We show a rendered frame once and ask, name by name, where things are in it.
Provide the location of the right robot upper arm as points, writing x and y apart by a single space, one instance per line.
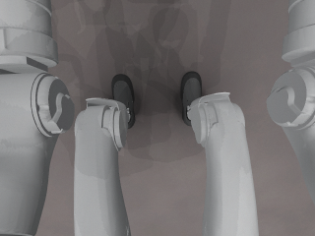
291 105

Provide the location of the left robot thigh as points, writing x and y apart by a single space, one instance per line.
99 208

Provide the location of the robot left forearm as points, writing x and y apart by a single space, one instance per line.
26 41

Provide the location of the right robot thigh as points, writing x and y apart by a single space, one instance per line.
230 207

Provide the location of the robot right forearm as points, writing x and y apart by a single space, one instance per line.
299 43

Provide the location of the robot thigh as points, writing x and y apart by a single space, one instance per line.
99 208
230 207

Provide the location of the left robot upper arm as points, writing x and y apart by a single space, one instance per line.
34 109

